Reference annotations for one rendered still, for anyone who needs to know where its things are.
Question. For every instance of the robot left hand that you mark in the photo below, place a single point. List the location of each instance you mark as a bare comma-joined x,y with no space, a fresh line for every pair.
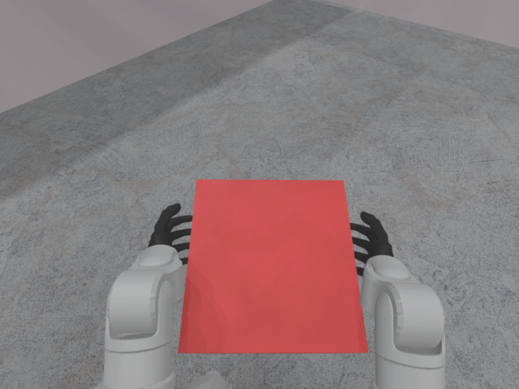
162,234

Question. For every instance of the carton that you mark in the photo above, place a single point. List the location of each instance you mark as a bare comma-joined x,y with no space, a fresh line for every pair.
271,269

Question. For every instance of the robot right forearm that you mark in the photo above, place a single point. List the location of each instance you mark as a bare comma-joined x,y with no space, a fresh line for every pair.
409,327

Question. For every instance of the robot right hand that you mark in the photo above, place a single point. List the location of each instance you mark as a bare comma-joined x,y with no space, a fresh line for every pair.
378,240

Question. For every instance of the robot left forearm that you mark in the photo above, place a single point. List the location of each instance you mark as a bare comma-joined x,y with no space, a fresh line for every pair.
139,322

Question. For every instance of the left robot shin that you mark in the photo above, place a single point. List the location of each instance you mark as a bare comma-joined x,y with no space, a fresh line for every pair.
213,373

